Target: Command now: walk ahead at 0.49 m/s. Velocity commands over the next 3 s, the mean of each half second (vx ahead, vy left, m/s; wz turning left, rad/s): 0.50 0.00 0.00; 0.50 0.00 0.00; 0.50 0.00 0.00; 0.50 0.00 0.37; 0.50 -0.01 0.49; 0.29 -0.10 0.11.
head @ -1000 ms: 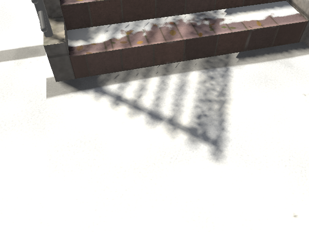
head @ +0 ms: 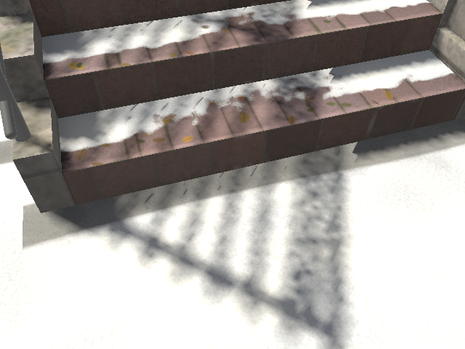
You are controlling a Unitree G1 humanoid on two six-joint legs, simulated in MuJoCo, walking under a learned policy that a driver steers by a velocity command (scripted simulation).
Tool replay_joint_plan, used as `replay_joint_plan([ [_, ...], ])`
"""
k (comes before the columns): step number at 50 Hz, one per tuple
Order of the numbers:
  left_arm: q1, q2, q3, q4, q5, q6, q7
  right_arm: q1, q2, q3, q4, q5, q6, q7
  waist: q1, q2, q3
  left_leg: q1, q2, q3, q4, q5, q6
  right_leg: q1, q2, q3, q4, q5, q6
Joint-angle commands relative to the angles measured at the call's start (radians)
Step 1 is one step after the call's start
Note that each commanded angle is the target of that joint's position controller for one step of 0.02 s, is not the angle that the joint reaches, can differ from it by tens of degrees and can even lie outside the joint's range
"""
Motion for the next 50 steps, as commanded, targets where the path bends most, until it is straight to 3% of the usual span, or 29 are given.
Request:
replay_joint_plan([
  [1,0.033,0.043,0.012,-0.042,0.012,0.005,0.007,-0.04,-0.134,-0.022,-0.056,0.002,-0.017,-0.02,0.046,0.074,0.054,-0.097,0.283,-0.214,-0.203,0.068,0.172,-0.027,-0.043,0.003,-0.145,0.156,0.027],
  [5,-0.126,0.029,0.006,-0.083,0.003,-0.006,-0.005,0.039,-0.16,-0.026,-0.039,0.017,-0.004,-0.034,-0.011,0.078,0.054,-0.014,0.266,-0.163,-0.185,0.083,0.126,0.005,0.002,-0.035,-0.428,0.306,0.036],
  [10,-0.251,0.042,0.002,-0.132,-0.01,-0.015,-0.035,0.114,-0.169,-0.031,-0.005,0.026,0.017,-0.036,-0.049,0.094,0.081,0.144,0.326,-0.18,-0.114,0.059,0.112,0.001,0.032,-0.043,-0.577,0.223,0.017],
  [12,-0.231,0.063,0.009,-0.139,-0.01,-0.024,-0.046,0.105,-0.182,-0.038,-0.003,0.027,0.027,-0.038,-0.024,0.107,0.069,0.189,0.351,-0.194,-0.06,0.106,0.097,0.054,0.047,-0.051,-0.618,0.144,-0.011],
  [13,-0.18,0.081,0.018,-0.129,-0.009,-0.028,-0.048,0.086,-0.189,-0.04,-0.006,0.026,0.033,-0.039,0.01,0.118,0.043,0.192,0.347,-0.186,-0.003,0.213,0.084,0.136,0.07,-0.071,-0.638,0.115,-0.028],
  [14,-0.063,0.113,0.038,-0.095,-0.007,-0.031,-0.045,0.066,-0.181,-0.036,-0.013,0.023,0.038,-0.039,0.074,0.112,-0.024,0.176,0.305,-0.149,0.135,0.378,0.062,0.294,0.104,-0.097,-0.661,0.106,-0.051],
  [15,0.136,0.179,0.066,-0.041,-0.003,-0.033,-0.038,0.054,-0.145,-0.021,-0.03,0.01,0.038,-0.038,0.151,0.072,-0.158,0.052,0.244,-0.095,0.386,0.385,0.029,0.575,0.045,-0.03,-0.636,0.132,-0.1],
  [16,0.286,0.29,0.094,-0.013,0.014,-0.026,-0.034,0.146,-0.04,0.012,-0.049,0.006,0.02,-0.031,0.149,-0.15,-0.315,-0.365,0.09,-0.007,0.8,0.057,-0.052,0.997,-0.211,0.376,-0.669,0.032,-0.246],
  [17,0.312,0.234,0.077,-0.004,0.011,-0.022,-0.038,0.155,-0.047,0.014,-0.037,0.017,-0.007,-0.026,0.15,-0.226,-0.385,-0.535,0.041,-0.143,0.985,-0.419,-0.05,1.063,-0.286,0.677,-0.822,-0.057,-0.291],
  [18,0.23,0.169,0.055,-0.017,0.006,-0.024,-0.039,0.074,-0.149,-0.013,-0.059,0.044,-0.023,-0.022,0.135,-0.154,-0.251,-0.623,0.106,-0.186,1.063,-0.371,-0.026,0.949,-0.256,0.564,-0.836,-0.081,-0.239],
  [19,0.13,0.131,0.041,-0.043,0.005,-0.022,-0.039,0.003,-0.163,-0.017,-0.081,0.05,-0.026,-0.024,0.104,-0.088,-0.156,-0.614,0.164,-0.154,1.039,-0.276,-0.016,0.8,-0.22,0.413,-0.854,-0.015,-0.207],
  [20,0.057,0.099,0.03,-0.053,0.009,-0.021,-0.045,-0.035,-0.15,-0.02,-0.087,0.036,-0.021,-0.03,0.075,-0.022,-0.085,-0.574,0.2,-0.137,0.975,-0.198,-0.02,0.66,-0.173,0.309,-0.895,0.058,-0.191],
  [22,0.017,0.065,0.021,-0.047,0.018,-0.026,-0.053,-0.006,-0.112,-0.025,-0.079,0.022,0.009,-0.036,0.021,-0.047,-0.041,-0.461,0.239,-0.136,0.882,-0.118,-0.03,0.515,-0.108,0.188,-0.959,0.132,-0.169],
  [24,0.053,0.083,0.026,-0.02,0.018,-0.031,-0.051,0.006,-0.086,-0.025,-0.075,0.02,0.028,-0.039,0.005,-0.036,-0.019,-0.457,0.239,-0.121,0.843,-0.074,-0.046,0.479,-0.089,0.12,-0.987,0.235,-0.183],
  [28,0.126,0.111,0.033,0.016,0.016,-0.022,-0.028,-0.139,-0.087,-0.031,-0.128,0.009,0.03,-0.041,0.03,-0.014,0.021,-0.569,0.241,-0.116,0.637,0.092,-0.073,0.53,-0.086,0.06,-1.009,0.327,-0.181],
  [32,0.177,0.129,0.034,0.038,0.007,-0.015,-0.014,-0.283,-0.067,-0.023,-0.168,0.015,0.022,-0.03,0.073,-0.019,0.052,-0.525,0.208,-0.081,0.404,0.233,-0.074,0.551,-0.064,0.008,-1.03,0.264,-0.156],
  [37,0.246,0.136,0.041,0.085,-0.002,0.003,-0.007,-0.406,-0.074,-0.017,-0.218,0.026,0.011,-0.004,0.102,-0.021,0.097,-0.555,0.189,-0.081,0.274,0.18,-0.049,0.704,-0.122,0.015,-0.985,0.255,-0.15],
  [39,0.235,0.15,0.049,0.089,-0.005,0.011,-0.002,-0.408,-0.089,-0.021,-0.229,0.025,0.004,0.007,0.086,-0.026,0.088,-0.52,0.176,-0.073,0.245,0.111,-0.026,0.747,-0.143,0.016,-0.939,0.316,-0.137],
  [40,0.259,0.114,0.034,0.102,0.064,-0.001,-0.008,-0.361,-0.076,-0.013,-0.218,-0.056,0.024,0.012,0.074,-0.038,0.088,-0.405,0.146,0.006,0.228,0.073,-0.017,0.725,-0.099,-0.027,-0.917,0.412,-0.116],
  [41,0.265,0.121,0.038,0.112,0.065,-0.006,-0.012,-0.293,-0.084,-0.023,-0.198,-0.06,0.029,0.007,0.053,-0.066,0.06,-0.275,0.109,0.028,0.229,0.027,-0.002,0.701,-0.091,-0.031,-0.835,0.575,-0.102],
  [42,0.254,0.138,0.041,0.116,0.058,-0.003,-0.014,-0.134,-0.113,-0.037,-0.153,-0.059,0.024,-0.002,-0.024,-0.05,-0.014,-0.097,0.075,0.039,0.193,-0.002,0.021,0.682,-0.053,-0.063,-0.65,0.685,-0.083],
  [43,0.252,0.124,0.036,0.106,0.052,-0.003,-0.014,0.058,-0.17,-0.056,-0.1,-0.071,0.013,-0.013,-0.093,0.0,-0.136,0.159,0.152,-0.038,0.215,-0.001,0.054,0.547,-0.004,-0.098,-0.403,0.534,-0.063],
  [44,0.378,0.014,0.008,0.074,-0.004,-0.004,-0.025,0.192,-0.309,-0.093,-0.08,-0.083,0.014,-0.024,-0.075,0.296,-0.337,0.527,0.48,-0.523,0.161,-0.085,0.189,0.182,0.138,-0.159,0.015,0.062,-0.01],
  [45,0.333,0.098,0.03,0.092,0.02,-0.007,-0.022,0.174,-0.275,-0.089,-0.079,-0.035,0.026,-0.02,-0.081,0.254,-0.374,0.507,0.509,-0.748,0.021,-0.057,0.196,0.074,0.189,-0.018,0.143,-0.331,-0.027],
  [46,0.229,0.116,0.04,0.065,0.025,-0.004,-0.024,0.058,-0.237,-0.077,-0.089,-0.022,0.028,-0.019,-0.037,0.182,-0.216,0.374,0.46,-0.574,0.02,-0.107,0.161,0.014,0.118,0.015,0.17,-0.243,-0.044],
  [47,0.172,0.096,0.031,0.055,0.025,-0.009,-0.031,-0.025,-0.164,-0.058,-0.103,-0.022,0.022,-0.016,-0.014,0.113,-0.113,0.225,0.421,-0.461,-0.014,-0.058,0.139,0.031,0.074,0.002,0.107,-0.151,-0.046],
  [48,0.153,0.075,0.029,0.059,0.034,-0.002,-0.034,-0.058,-0.124,-0.048,-0.101,-0.018,0.018,-0.016,0.011,0.109,-0.052,0.124,0.376,-0.371,-0.052,-0.013,0.112,0.07,0.042,-0.008,0.041,-0.11,-0.045],
  [49,0.17,0.063,0.025,0.063,0.052,0.014,-0.037,-0.068,-0.098,-0.039,-0.088,-0.009,0.017,-0.018,0.042,0.124,-0.025,0.044,0.345,-0.308,-0.084,0.018,0.093,0.127,0.026,-0.015,-0.004,-0.092,-0.036],
  [50,0.186,0.048,0.022,0.075,0.058,0.028,-0.042,-0.06,-0.09,-0.036,-0.08,-0.011,0.012,-0.018,0.053,0.129,-0.026,0.006,0.33,-0.273,-0.101,0.058,0.092,0.171,0.028,-0.028,-0.013,-0.082,-0.029],
])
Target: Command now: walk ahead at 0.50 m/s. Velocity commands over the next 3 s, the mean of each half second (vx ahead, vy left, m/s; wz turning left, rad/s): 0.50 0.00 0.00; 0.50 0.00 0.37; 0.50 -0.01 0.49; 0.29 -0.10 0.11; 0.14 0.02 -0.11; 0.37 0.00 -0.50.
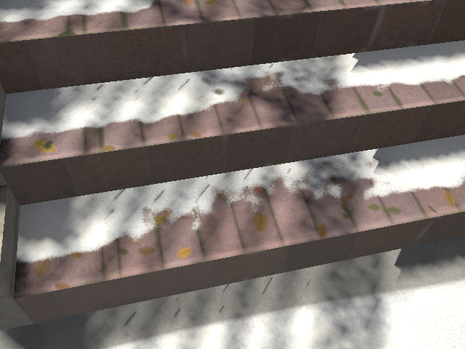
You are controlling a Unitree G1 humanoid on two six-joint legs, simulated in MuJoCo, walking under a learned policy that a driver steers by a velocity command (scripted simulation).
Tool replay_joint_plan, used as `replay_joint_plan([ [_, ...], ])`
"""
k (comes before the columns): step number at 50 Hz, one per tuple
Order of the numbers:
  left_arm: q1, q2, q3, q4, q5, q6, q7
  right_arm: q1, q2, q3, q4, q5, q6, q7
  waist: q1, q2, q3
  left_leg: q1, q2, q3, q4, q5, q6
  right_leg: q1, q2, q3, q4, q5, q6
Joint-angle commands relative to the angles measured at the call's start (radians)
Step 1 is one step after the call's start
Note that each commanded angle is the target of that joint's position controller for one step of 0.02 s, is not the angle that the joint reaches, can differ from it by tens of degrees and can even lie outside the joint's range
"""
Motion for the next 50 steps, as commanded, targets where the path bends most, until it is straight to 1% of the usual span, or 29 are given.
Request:
replay_joint_plan([
  [1,0.066,0.038,0.005,-0.028,0.018,0.018,-0.012,0.082,-0.084,-0.015,-0.003,0.013,-0.021,-0.004,0.007,0.118,-0.084,0.151,0.249,-0.265,-0.286,0.117,0.124,-0.103,-0.061,0.017,-0.003,0.06,0.005],
  [3,0.017,0.03,0.001,-0.042,0.015,0.021,-0.013,0.111,-0.101,-0.018,0.02,0.016,-0.03,-0.009,0.009,0.115,-0.048,0.151,0.239,-0.226,-0.33,0.104,0.137,-0.159,-0.079,0.012,-0.064,0.124,0.013],
  [6,-0.108,0.038,-0.003,-0.081,0.013,0.023,-0.014,0.164,-0.099,-0.016,0.046,0.016,-0.031,-0.011,-0.017,0.096,-0.002,0.184,0.232,-0.199,-0.378,0.072,0.15,-0.246,-0.095,-0.008,-0.197,0.212,0.041],
  [10,-0.24,0.017,-0.015,-0.123,0.0,0.023,-0.019,0.224,-0.105,-0.015,0.076,0.018,-0.031,-0.011,-0.047,0.095,0.024,0.23,0.212,-0.141,-0.37,0.136,0.134,-0.231,-0.071,-0.043,-0.398,0.31,0.055],
  [14,-0.328,0.027,-0.015,-0.153,-0.002,0.01,-0.015,0.268,-0.111,-0.015,0.1,0.009,-0.03,-0.019,-0.066,0.098,0.045,0.302,0.232,-0.13,-0.327,0.226,0.123,-0.195,-0.047,-0.058,-0.511,0.293,0.046],
  [17,-0.307,0.038,-0.009,-0.159,0.0,-0.002,-0.006,0.242,-0.12,-0.018,0.102,0.004,-0.024,-0.028,-0.04,0.106,0.023,0.365,0.256,-0.128,-0.231,0.418,0.103,-0.119,-0.017,-0.068,-0.57,0.196,0.005],
  [18,-0.25,0.047,-0.003,-0.143,0.003,-0.009,0.0,0.225,-0.125,-0.019,0.102,0.005,-0.021,-0.03,-0.011,0.103,-0.008,0.374,0.247,-0.116,-0.147,0.547,0.091,-0.038,0.011,-0.084,-0.606,0.174,-0.013],
  [19,-0.126,0.055,0.006,-0.099,0.01,-0.02,0.008,0.214,-0.117,-0.015,0.105,0.01,-0.018,-0.03,0.044,0.07,-0.072,0.358,0.21,-0.085,0.009,0.637,0.072,0.114,0.041,-0.102,-0.683,0.219,-0.036],
  [20,0.039,0.103,0.022,-0.049,0.027,-0.033,0.02,0.208,-0.09,-0.002,0.091,0.012,-0.018,-0.031,0.098,0.028,-0.178,0.234,0.162,-0.056,0.211,0.517,0.049,0.35,-0.031,-0.026,-0.683,0.253,-0.069],
  [21,0.162,0.228,0.054,-0.035,0.043,-0.036,0.026,0.271,-0.001,0.023,0.054,0.049,-0.021,-0.025,0.098,-0.193,-0.289,-0.098,0.024,0.033,0.568,0.097,-0.005,0.632,-0.311,0.36,-0.731,0.274,-0.177],
  [22,0.146,0.23,0.063,-0.021,0.007,-0.018,0.014,0.274,-0.065,0.003,0.072,0.031,-0.016,-0.032,0.078,-0.193,-0.312,-0.223,-0.038,-0.05,0.733,-0.361,0.002,0.625,-0.379,0.556,-0.822,0.344,-0.212],
  [23,0.037,0.177,0.049,-0.045,-0.01,-0.011,0.006,0.229,-0.082,-0.006,0.073,0.015,-0.009,-0.03,0.027,-0.088,-0.203,-0.252,0.032,-0.114,0.781,-0.301,0.018,0.505,-0.335,0.431,-0.825,0.251,-0.189],
  [24,-0.04,0.107,0.031,-0.059,-0.014,-0.013,0.0,0.184,-0.053,0.001,0.07,0.012,-0.01,-0.022,0.008,-0.029,-0.115,-0.248,0.068,-0.117,0.751,-0.229,0.02,0.381,-0.292,0.338,-0.872,0.23,-0.169],
  [25,-0.085,0.063,0.017,-0.065,-0.013,-0.018,0.001,0.165,-0.032,0.005,0.074,0.012,-0.002,-0.02,-0.015,-0.019,-0.062,-0.223,0.094,-0.117,0.694,-0.187,0.014,0.299,-0.251,0.247,-0.918,0.247,-0.132],
  [26,-0.095,0.043,0.01,-0.055,-0.014,-0.024,0.006,0.162,-0.031,0.004,0.074,0.001,0.01,-0.017,-0.034,-0.037,-0.039,-0.186,0.105,-0.117,0.659,-0.163,0.003,0.245,-0.222,0.179,-0.942,0.304,-0.105],
  [27,-0.087,0.046,0.008,-0.045,-0.013,-0.033,0.01,0.174,-0.028,0.003,0.083,-0.007,0.02,-0.012,-0.043,-0.043,-0.042,-0.156,0.096,-0.108,0.663,-0.136,-0.004,0.221,-0.205,0.124,-0.946,0.377,-0.095],
  [30,-0.042,0.073,0.01,-0.022,-0.014,-0.055,0.015,0.127,-0.022,-0.002,0.066,-0.01,0.034,-0.004,-0.055,-0.035,-0.055,-0.19,0.093,-0.103,0.638,-0.055,-0.016,0.227,-0.193,0.013,-0.949,0.542,-0.089],
  [34,-0.005,0.062,0.002,-0.01,-0.009,-0.051,0.027,-0.027,-0.015,0.002,0.017,-0.008,0.036,0.002,-0.023,-0.036,-0.023,-0.259,0.104,-0.078,0.483,0.039,-0.038,0.25,-0.186,-0.066,-0.968,0.508,-0.09],
  [35,0.025,0.049,0.001,-0.001,-0.002,-0.048,0.031,0.017,0.011,0.009,0.035,-0.01,0.046,-0.005,-0.028,-0.077,-0.063,-0.229,0.096,-0.033,0.544,0.025,-0.035,0.268,-0.19,-0.088,-0.941,0.494,-0.104],
  [39,0.078,0.06,-0.001,0.007,0.005,-0.035,0.046,-0.11,0.008,0.014,-0.025,-0.017,0.054,-0.01,-0.001,-0.013,-0.01,-0.32,0.1,-0.006,0.546,-0.051,-0.016,0.343,-0.254,-0.087,-0.896,0.564,-0.128],
  [40,0.118,0.069,0.001,0.021,0.017,-0.033,0.048,-0.103,0.013,0.012,-0.032,-0.021,0.058,-0.02,0.004,-0.054,-0.02,-0.411,0.101,0.0,0.681,-0.136,0.007,0.432,-0.293,-0.051,-0.862,0.637,-0.149],
  [42,0.168,0.091,0.011,0.037,0.028,-0.029,0.051,-0.166,0.01,0.003,-0.075,-0.013,0.064,-0.036,0.021,-0.05,0.003,-0.644,0.127,-0.049,0.872,-0.251,0.03,0.592,-0.354,-0.002,-0.847,0.639,-0.167],
  [43,0.187,0.086,0.012,0.045,0.033,-0.026,0.055,-0.224,0.003,0.002,-0.103,-0.013,0.064,-0.035,0.033,0.002,0.034,-0.708,0.139,-0.067,0.844,-0.279,0.024,0.627,-0.354,-0.027,-0.856,0.545,-0.146],
  [45,0.207,0.062,0.005,0.056,0.045,-0.025,0.061,-0.283,0.023,0.006,-0.129,-0.007,0.065,-0.034,0.049,-0.003,0.064,-0.773,0.131,-0.051,0.867,-0.327,0.023,0.668,-0.341,-0.051,-0.856,0.532,-0.123],
  [46,0.237,0.068,0.007,0.069,0.056,-0.026,0.059,-0.299,0.041,0.005,-0.143,-0.003,0.069,-0.044,0.06,-0.054,0.058,-0.877,0.121,-0.048,1.037,-0.391,0.041,0.733,-0.368,-0.02,-0.84,0.611,-0.134],
  [47,0.248,0.062,0.005,0.073,0.062,-0.027,0.059,-0.325,0.039,0.004,-0.159,0.005,0.07,-0.06,0.072,-0.061,0.055,-0.966,0.121,-0.076,1.178,-0.465,0.054,0.774,-0.393,-0.03,-0.836,0.656,-0.142],
  [48,0.253,0.076,0.011,0.071,0.074,-0.028,0.053,-0.365,0.054,0.006,-0.192,0.015,0.071,-0.072,0.088,-0.064,0.068,-1.094,0.117,-0.102,1.36,-0.547,0.068,0.81,-0.421,-0.025,-0.837,0.678,-0.149],
  [49,0.301,0.095,0.013,0.091,0.079,-0.041,0.052,-0.486,0.091,0.019,-0.26,0.024,0.078,-0.097,0.122,-0.08,0.13,-1.315,0.098,-0.118,1.66,-0.703,0.078,0.858,-0.479,0.032,-0.86,0.706,-0.174],
  [50,0.326,0.083,0.005,0.1,0.085,-0.046,0.039,-0.589,0.102,0.032,-0.345,0.023,0.076,-0.113,0.134,-0.044,0.181,-1.498,0.105,-0.173,1.779,-0.84,0.099,0.898,-0.505,0.025,-0.893,0.654,-0.157],
])
Over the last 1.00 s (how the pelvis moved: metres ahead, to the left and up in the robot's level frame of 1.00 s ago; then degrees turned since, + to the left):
0.55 -0.01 -0.01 1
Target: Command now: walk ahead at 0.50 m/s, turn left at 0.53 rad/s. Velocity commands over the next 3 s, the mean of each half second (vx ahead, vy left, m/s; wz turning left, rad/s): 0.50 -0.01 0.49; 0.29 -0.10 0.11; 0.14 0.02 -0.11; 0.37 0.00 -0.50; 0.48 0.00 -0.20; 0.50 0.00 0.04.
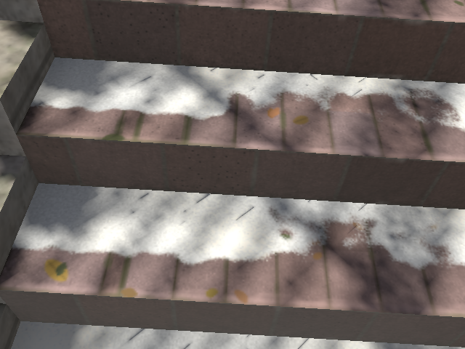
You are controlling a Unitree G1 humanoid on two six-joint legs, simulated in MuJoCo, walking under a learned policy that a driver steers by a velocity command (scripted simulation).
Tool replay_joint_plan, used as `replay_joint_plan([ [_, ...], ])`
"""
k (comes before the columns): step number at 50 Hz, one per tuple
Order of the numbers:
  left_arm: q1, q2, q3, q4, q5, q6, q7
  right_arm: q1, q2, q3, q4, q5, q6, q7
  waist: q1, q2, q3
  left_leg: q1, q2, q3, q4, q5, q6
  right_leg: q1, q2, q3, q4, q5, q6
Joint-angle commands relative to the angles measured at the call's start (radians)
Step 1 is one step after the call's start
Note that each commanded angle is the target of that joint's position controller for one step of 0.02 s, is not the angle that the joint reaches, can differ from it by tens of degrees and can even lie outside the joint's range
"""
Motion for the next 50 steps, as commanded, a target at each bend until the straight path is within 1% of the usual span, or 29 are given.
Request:
replay_joint_plan([
  [1,0.175,0.123,0.011,0.025,0.019,-0.018,-0.02,-0.473,0.042,0.042,-0.308,0.015,-0.028,-0.039,0.071,-0.008,0.265,-0.965,0.027,-0.106,0.416,-0.331,0.049,0.406,-0.514,0.287,-0.141,0.687,-0.213],
  [4,0.042,0.103,-0.014,0.027,-0.039,0.003,-0.006,-0.505,0.078,0.1,-0.431,0.011,-0.048,0.023,-0.044,0.09,0.204,-0.486,0.044,0.131,-0.126,-0.131,0.013,0.002,-0.278,0.026,-0.316,0.62,-0.104],
  [5,-0.093,0.148,-0.013,-0.031,-0.093,0.011,-0.001,-0.277,0.1,0.12,-0.39,0.028,-0.044,0.069,-0.153,0.106,0.072,0.216,0.006,0.187,-0.497,0.236,0.02,-0.389,-0.215,-0.047,-0.31,0.977,-0.149],
  [7,-0.154,0.464,0.061,-0.156,-0.183,-0.018,-0.048,0.392,-0.142,-0.01,-0.196,0.014,0.014,0.062,-0.435,-0.185,-0.462,1.023,-0.235,0.168,-0.492,0.427,0.025,-0.416,-0.239,0.053,0.362,2.056,-0.196],
  [8,-0.292,0.453,0.088,-0.221,-0.202,-0.034,-0.091,0.451,-0.267,-0.052,-0.147,0.003,0.024,0.037,-0.465,-0.073,-0.539,1.103,-0.139,-0.246,-0.833,0.54,0.106,-0.535,-0.114,0.161,0.831,1.34,-0.065],
  [9,-0.208,0.294,0.055,-0.286,-0.166,-0.052,-0.135,0.353,-0.44,-0.105,-0.13,-0.002,0.041,0.007,-0.301,0.388,-0.64,1.136,0.151,-0.893,-1.279,0.876,0.153,-0.728,0.142,0.283,1.373,0.199,-0.002],
  [10,-0.094,0.189,0.035,-0.284,-0.116,-0.046,-0.139,0.262,-0.386,-0.11,-0.146,-0.004,0.04,0.013,-0.196,0.212,-0.657,1.071,0.167,-0.937,-1.297,0.738,0.107,-0.709,0.074,0.47,1.526,0.269,-0.04],
  [13,-0.206,-0.035,-0.019,-0.345,-0.029,0.014,-0.057,0.142,-0.152,-0.041,-0.008,-0.009,-0.001,0.038,-0.026,0.026,-0.223,0.628,0.021,-0.662,-1.203,0.485,0.105,-0.883,0.018,0.411,1.574,0.372,-0.063],
  [15,-0.183,0.067,-0.011,-0.362,-0.079,0.035,-0.124,0.287,-0.091,0.012,0.083,-0.022,-0.029,0.1,-0.076,0.13,-0.176,0.616,0.059,-0.717,-1.317,0.46,0.124,-1.239,0.093,0.606,1.902,0.441,-0.197],
  [16,-0.197,0.035,-0.026,-0.383,-0.07,0.051,-0.118,0.343,-0.089,0.025,0.154,-0.072,-0.026,0.128,-0.039,0.048,-0.12,0.612,0.077,-0.672,-1.309,0.691,0.105,-1.374,0.117,0.66,1.905,0.493,-0.23],
  [20,-0.38,0.013,-0.076,-0.424,-0.106,0.032,-0.082,0.304,-0.059,0.038,0.188,-0.103,-0.096,0.154,0.073,-0.02,-0.053,0.375,-0.019,-0.294,-1.396,0.357,-0.082,-1.463,0.041,0.441,1.949,0.369,-0.289],
  [23,-0.514,0.031,-0.087,-0.471,-0.112,0.062,-0.073,0.449,-0.136,0.043,0.221,-0.12,-0.099,0.17,0.019,-0.021,-0.048,0.317,-0.079,-0.243,-1.457,0.376,-0.106,-1.385,0.064,0.359,1.786,0.47,-0.252],
  [25,-0.696,0.125,-0.055,-0.565,-0.152,0.102,-0.045,0.48,-0.236,0.019,0.163,-0.066,-0.136,0.182,-0.041,0.05,-0.064,0.356,-0.008,-0.285,-1.515,0.827,-0.117,-1.329,0.029,0.194,1.624,0.296,-0.127],
  [26,-0.61,0.051,-0.056,-0.537,-0.139,0.113,-0.049,0.542,-0.197,0.036,0.179,-0.039,-0.167,0.181,-0.003,0.157,-0.089,0.484,0.011,-0.251,-1.466,1.162,-0.124,-1.287,0.044,0.147,1.66,0.278,-0.096],
  [27,-0.719,-0.17,-0.122,-0.485,-0.013,0.144,0.012,0.607,-0.079,0.017,0.213,0.046,-0.144,0.054,-0.172,-0.025,-0.021,0.714,0.053,-0.274,-1.554,1.267,-0.087,-1.494,0.057,0.034,1.756,0.179,-0.11],
  [28,-0.664,-0.181,-0.124,-0.481,-0.03,0.143,0.023,0.691,-0.109,0.019,0.209,0.035,-0.133,0.0,-0.188,0.02,-0.001,0.916,0.061,-0.247,-1.484,1.51,-0.127,-1.583,0.043,0.046,1.698,0.145,-0.126],
  [32,-0.39,-0.009,-0.095,-0.357,-0.137,0.154,0.02,0.464,-0.135,0.009,0.119,0.056,-0.137,-0.105,0.037,0.256,-0.227,0.843,0.145,-0.074,-1.42,2.389,-0.109,-0.734,0.121,0.123,0.942,0.06,-0.202],
  [34,-0.16,0.158,-0.035,-0.294,-0.109,0.158,0.014,0.361,-0.261,-0.041,0.064,0.076,-0.166,-0.082,0.125,0.242,-0.288,0.983,0.228,-0.083,-1.068,2.637,-0.078,-0.576,0.181,0.162,0.683,-0.12,-0.233],
  [35,-0.108,0.211,-0.002,-0.254,-0.101,0.149,-0.002,0.329,-0.275,-0.062,0.054,0.076,-0.168,-0.043,0.169,0.102,-0.297,0.874,0.104,-0.059,-0.658,2.046,-0.094,-0.43,0.129,0.319,0.403,0.141,-0.331],
  [36,-0.095,0.252,0.023,-0.237,-0.097,0.157,0.003,0.388,-0.147,-0.061,0.006,0.018,-0.161,0.005,0.106,-0.254,-0.341,0.323,-0.237,-0.046,-0.017,0.398,-0.204,-0.145,-0.185,0.921,0.153,0.66,-0.587],
  [37,-0.174,0.09,-0.006,-0.205,-0.089,0.137,0.031,0.418,-0.047,-0.03,-0.016,-0.009,-0.159,0.031,0.027,0.102,-0.304,0.226,-0.26,-0.232,0.315,0.359,-0.132,-0.305,-0.271,1.146,0.03,0.828,-0.54],
  [38,-0.262,0.061,-0.002,-0.186,-0.082,0.112,0.038,0.401,0.011,-0.019,-0.064,-0.018,-0.141,0.031,-0.084,0.145,-0.13,0.111,-0.223,-0.23,0.396,0.418,-0.101,-0.428,-0.259,1.025,0.059,0.559,-0.473],
  [39,-0.289,-0.031,-0.058,-0.22,-0.004,0.093,-0.11,0.455,-0.109,-0.039,0.083,0.053,-0.089,0.095,0.004,0.169,0.04,-0.135,-0.265,-0.542,0.364,0.628,-0.066,-0.456,-0.327,1.075,0.09,0.927,-0.458],
  [40,-0.235,-0.011,0.003,-0.099,-0.09,0.092,-0.014,0.322,0.056,0.007,-0.119,-0.044,-0.108,0.018,-0.152,0.192,0.073,-0.006,-0.182,-0.262,0.362,0.386,-0.04,-0.591,-0.186,0.726,0.097,0.466,-0.348],
  [41,-0.217,-0.023,-0.012,-0.073,-0.092,0.091,0.021,0.299,0.066,0.026,-0.137,-0.069,-0.104,0.013,-0.177,0.207,0.107,-0.035,-0.163,-0.23,0.32,0.403,-0.038,-0.637,-0.12,0.599,0.06,0.369,-0.298],
  [44,-0.157,-0.023,-0.022,-0.059,-0.074,0.057,0.03,0.23,0.067,0.051,-0.166,-0.019,-0.111,0.001,-0.161,0.155,0.118,-0.116,-0.17,-0.137,0.108,0.415,-0.047,-0.612,-0.045,0.389,0.03,0.56,-0.214],
  [45,-0.215,-0.056,-0.061,-0.136,-0.002,0.063,-0.097,0.154,-0.036,0.057,-0.261,0.027,-0.095,0.066,-0.233,-0.042,-0.264,-0.078,-0.107,-0.158,-0.12,0.535,0.02,-0.587,-0.03,0.346,0.116,0.684,-0.156],
  [46,-0.11,0.032,-0.037,-0.128,-0.016,0.057,-0.114,0.217,-0.036,0.048,-0.201,0.031,-0.087,0.095,-0.213,-0.166,-0.244,-0.102,-0.128,-0.041,0.037,0.56,-0.026,-0.472,0.017,0.297,0.092,0.895,-0.134],
  [50,0.367,0.128,-0.036,-0.012,0.055,0.048,-0.11,0.036,-0.04,0.067,-0.191,0.05,-0.086,0.064,-0.043,-0.06,-0.123,-0.784,-0.23,-0.229,0.409,0.494,-0.062,0.145,-0.187,0.539,0.178,1.044,-0.11],
])
Over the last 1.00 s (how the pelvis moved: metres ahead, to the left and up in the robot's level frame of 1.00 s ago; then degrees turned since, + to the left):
0.47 0.00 -0.02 13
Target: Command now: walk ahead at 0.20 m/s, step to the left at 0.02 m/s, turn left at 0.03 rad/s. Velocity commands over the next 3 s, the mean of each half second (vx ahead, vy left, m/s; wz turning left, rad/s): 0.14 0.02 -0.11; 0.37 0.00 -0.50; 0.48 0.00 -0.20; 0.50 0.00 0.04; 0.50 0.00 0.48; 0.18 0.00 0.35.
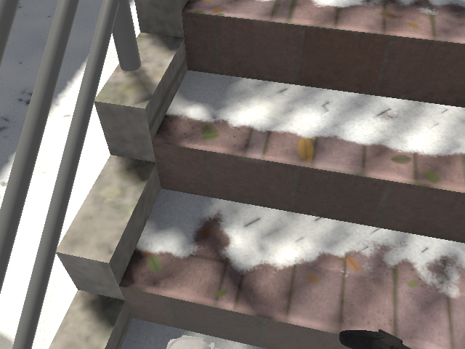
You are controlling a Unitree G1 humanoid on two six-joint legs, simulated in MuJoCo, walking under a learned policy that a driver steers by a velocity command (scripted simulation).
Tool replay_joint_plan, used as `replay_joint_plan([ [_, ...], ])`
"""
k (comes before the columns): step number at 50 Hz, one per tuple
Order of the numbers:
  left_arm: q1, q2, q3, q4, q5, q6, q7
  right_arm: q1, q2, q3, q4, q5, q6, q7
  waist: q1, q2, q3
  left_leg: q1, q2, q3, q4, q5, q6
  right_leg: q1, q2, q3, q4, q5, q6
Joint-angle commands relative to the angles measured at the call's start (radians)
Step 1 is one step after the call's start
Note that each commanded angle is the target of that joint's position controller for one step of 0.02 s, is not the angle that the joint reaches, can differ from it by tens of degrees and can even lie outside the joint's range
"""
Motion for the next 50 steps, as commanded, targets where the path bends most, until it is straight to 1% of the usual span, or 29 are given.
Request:
replay_joint_plan([
  [1,0.258,0.145,0.012,0.026,0.034,-0.019,-0.031,0.006,-0.1,-0.025,0.003,0.033,-0.001,-0.007,0.004,-0.075,-0.008,-0.499,-0.056,-0.091,0.248,0.039,0.018,0.548,-0.335,0.313,-0.015,0.823,0.093],
  [3,0.21,0.087,-0.007,0.034,0.0,-0.034,-0.042,-0.035,-0.086,-0.026,-0.003,-0.008,0.011,0.005,-0.046,-0.059,0.031,-0.403,0.012,0.023,0.186,0.081,0.057,0.371,-0.28,0.242,-0.074,0.728,0.095],
  [8,0.292,0.111,-0.002,0.05,-0.02,-0.023,-0.051,-0.338,-0.089,-0.026,-0.049,0.023,0.09,0.009,0.02,-0.075,0.032,-0.272,0.106,0.22,-0.093,-0.054,0.022,0.217,-0.38,0.293,-0.21,1.076,0.063],
  [9,0.078,0.009,0.014,0.005,-0.134,0.015,0.072,-0.285,0.079,0.03,-0.063,-0.063,0.081,-0.038,0.019,-0.05,0.133,-0.009,0.058,0.426,-0.213,-0.13,0.006,0.054,-0.197,0.077,-0.371,0.667,0.062],
  [10,0.02,-0.011,-0.001,-0.025,-0.143,0.017,0.12,-0.211,0.047,0.033,-0.025,-0.023,0.075,-0.049,0.001,-0.055,0.159,0.449,0.044,0.457,-0.498,-0.127,-0.001,-0.214,-0.14,0.048,-0.44,0.791,0.039],
  [12,0.155,0.08,0.019,0.004,-0.142,-0.017,0.145,0.003,0.011,0.019,0.023,0.043,0.078,-0.091,-0.068,-0.219,-0.049,0.744,-0.036,0.394,-0.661,-0.196,0.022,0.071,-0.209,0.06,-0.229,1.632,0.014],
  [13,0.104,0.301,0.037,0.027,-0.045,-0.066,-0.04,-0.137,-0.12,-0.01,-0.037,0.039,0.143,0.012,-0.144,-0.236,0.011,0.616,-0.003,0.228,-0.741,-0.206,0.017,-0.014,-0.539,0.302,-0.15,2.101,-0.018],
  [14,-0.105,0.386,0.093,-0.059,-0.115,-0.077,-0.084,0.039,-0.215,-0.052,0.047,0.042,0.151,0.008,-0.194,-0.058,-0.122,0.616,-0.021,0.243,-1.03,-0.083,0.041,0.24,-0.453,0.195,0.078,2.231,0.068],
  [15,0.051,0.283,0.07,-0.038,-0.08,-0.089,-0.109,0.148,-0.267,-0.066,0.158,0.048,0.15,0.009,-0.061,0.009,-0.396,0.918,0.081,-0.043,-0.998,0.162,0.209,0.03,-0.4,0.259,0.256,2.078,0.172],
  [16,0.027,0.29,0.067,-0.032,-0.058,-0.072,-0.118,0.287,-0.287,-0.091,0.173,0.02,0.162,-0.001,-0.129,0.08,-0.436,1.047,0.221,-0.37,-1.261,-0.127,0.346,-0.11,-0.264,0.28,0.528,1.297,0.217],
  [17,0.006,0.239,0.075,0.073,-0.081,-0.031,-0.114,0.356,-0.249,-0.098,0.171,-0.1,0.151,0.015,-0.268,0.24,-0.259,0.936,0.403,-0.753,-1.557,-0.402,0.463,-0.396,-0.047,0.366,1.344,0.19,0.257],
  [19,-0.033,0.115,0.063,0.034,-0.113,-0.012,-0.086,0.163,-0.223,-0.103,0.258,-0.089,0.082,0.016,-0.069,-0.045,0.006,0.756,0.357,-0.535,-1.586,-0.502,0.275,-0.698,-0.067,0.413,1.507,0.173,0.04],
  [21,-0.153,0.026,0.033,-0.052,-0.076,0.004,-0.031,-0.05,0.045,-0.028,0.313,-0.022,0.007,0.045,0.072,-0.116,0.027,0.631,0.286,-0.175,-1.598,-0.277,0.194,-0.657,-0.097,0.378,1.352,0.039,-0.017],
  [22,-0.101,-0.02,0.047,-0.143,-0.059,0.033,0.043,0.067,-0.092,-0.073,0.363,0.003,0.004,-0.028,0.167,-0.064,0.1,0.554,0.291,-0.135,-1.543,-0.386,0.106,-0.509,-0.097,0.199,1.389,-0.029,0.087],
  [23,-0.098,-0.03,0.038,-0.147,-0.062,0.044,0.07,0.052,-0.076,-0.064,0.401,-0.01,-0.002,-0.052,0.206,-0.076,0.126,0.534,0.238,0.025,-1.51,-0.363,0.057,-0.563,-0.124,0.201,1.332,-0.03,0.105],
  [25,-0.149,-0.04,0.033,-0.171,-0.088,0.066,0.091,0.062,-0.084,-0.064,0.39,-0.032,0.0,-0.074,0.174,-0.024,0.148,0.553,0.241,0.102,-1.509,-0.254,0.048,-0.61,-0.125,0.201,1.287,0.054,0.141],
  [27,-0.164,0.029,0.053,-0.226,-0.096,0.085,0.087,0.103,-0.254,-0.118,0.34,-0.027,0.029,-0.087,0.148,0.1,0.122,0.636,0.301,0.054,-1.663,-0.443,0.096,-0.628,-0.144,0.138,1.158,-0.013,0.191],
  [28,-0.236,0.018,0.058,-0.26,-0.114,0.103,0.107,0.132,-0.257,-0.126,0.289,-0.081,0.014,-0.09,0.072,-0.011,0.124,0.723,0.415,-0.056,-1.65,-0.317,0.065,-0.677,-0.179,0.23,1.148,0.071,0.197],
  [29,-0.113,0.098,0.011,-0.143,-0.099,0.046,-0.009,0.093,-0.203,-0.094,0.247,-0.116,-0.004,-0.006,0.009,0.242,-0.175,0.722,0.325,0.074,-1.708,-0.267,0.075,-0.58,-0.09,0.113,1.496,0.092,0.158],
  [31,-0.127,0.117,0.035,-0.124,-0.114,0.03,-0.041,0.125,-0.184,-0.078,0.272,-0.138,-0.009,0.029,-0.008,0.096,-0.028,0.812,0.372,0.061,-1.651,-0.301,0.099,-0.749,-0.086,0.265,1.688,0.098,0.083],
  [33,-0.326,0.113,0.027,-0.191,-0.074,0.01,-0.001,0.294,-0.155,-0.064,0.331,-0.11,-0.017,0.034,-0.113,0.013,0.08,1.116,0.451,0.008,-1.659,-0.236,0.167,-1.035,-0.113,0.398,1.351,0.133,0.031],
  [37,-0.259,0.098,0.031,-0.116,-0.018,0.012,-0.024,0.193,-0.161,-0.049,0.26,-0.101,-0.045,0.028,0.0,0.104,0.016,1.018,0.42,0.151,-1.775,-0.244,0.157,-0.775,-0.199,0.18,1.278,0.156,0.016],
  [38,-0.249,0.102,0.04,-0.12,-0.03,0.021,-0.031,-0.003,-0.182,-0.05,0.197,-0.086,-0.064,0.03,0.09,0.084,-0.003,0.831,0.386,0.272,-1.819,-0.247,0.114,-0.52,-0.268,0.115,1.033,0.172,0.023],
  [41,-0.328,0.099,0.059,-0.131,-0.069,0.026,-0.023,-0.022,-0.223,-0.054,0.186,-0.062,-0.1,0.009,0.036,0.105,0.033,0.864,0.39,0.358,-1.801,-0.19,0.103,-0.187,-0.252,0.07,0.52,0.001,0.129],
  [44,-0.162,0.091,0.068,-0.054,-0.075,-0.023,-0.013,0.02,-0.274,-0.09,0.222,-0.063,-0.04,0.039,0.071,0.003,0.046,1.04,0.404,0.334,-1.512,-0.024,0.142,0.015,-0.135,-0.017,0.001,0.095,0.105],
  [46,0.095,0.307,0.138,0.016,-0.059,-0.071,0.027,0.248,-0.031,-0.046,0.272,-0.1,-0.008,0.097,0.017,-0.318,-0.115,0.675,0.232,0.38,-0.883,-0.059,-0.001,0.444,-0.304,0.398,0.019,0.854,-0.147],
  [47,0.215,0.389,0.159,0.022,-0.094,-0.075,0.008,0.242,-0.061,-0.043,0.221,-0.064,-0.038,0.088,0.108,-0.381,-0.164,0.28,0.05,0.269,-0.645,-0.268,-0.088,0.727,-0.458,0.787,-0.107,0.781,-0.312],
  [48,0.337,0.283,0.148,0.114,-0.053,-0.057,-0.001,0.048,-0.061,-0.042,0.208,-0.074,-0.037,0.096,0.224,-0.312,-0.01,0.025,0.035,0.159,-0.171,-0.243,-0.044,0.677,-0.438,0.822,-0.148,0.518,-0.264],
  [50,0.196,0.143,0.094,0.13,-0.011,-0.029,-0.002,-0.033,-0.075,-0.041,0.206,-0.057,-0.04,0.062,0.159,-0.119,0.101,-0.292,0.084,0.05,0.269,-0.075,0.117,0.434,-0.393,0.651,-0.058,0.119,-0.118],
])
Over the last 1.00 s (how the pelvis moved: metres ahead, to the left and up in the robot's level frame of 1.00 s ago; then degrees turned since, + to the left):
0.58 0.15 0.35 16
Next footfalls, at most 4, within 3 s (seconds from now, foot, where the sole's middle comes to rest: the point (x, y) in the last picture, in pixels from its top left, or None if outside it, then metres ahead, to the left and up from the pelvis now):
0.28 left None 0.26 0.08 -0.59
0.90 right None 0.25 -0.23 -0.59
1.26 left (306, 264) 0.57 -0.14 -0.42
1.82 right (462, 152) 0.75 -0.50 -0.25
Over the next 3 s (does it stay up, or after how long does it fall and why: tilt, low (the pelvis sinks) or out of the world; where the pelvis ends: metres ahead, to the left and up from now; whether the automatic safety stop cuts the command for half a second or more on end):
stays up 1.15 -0.50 0.78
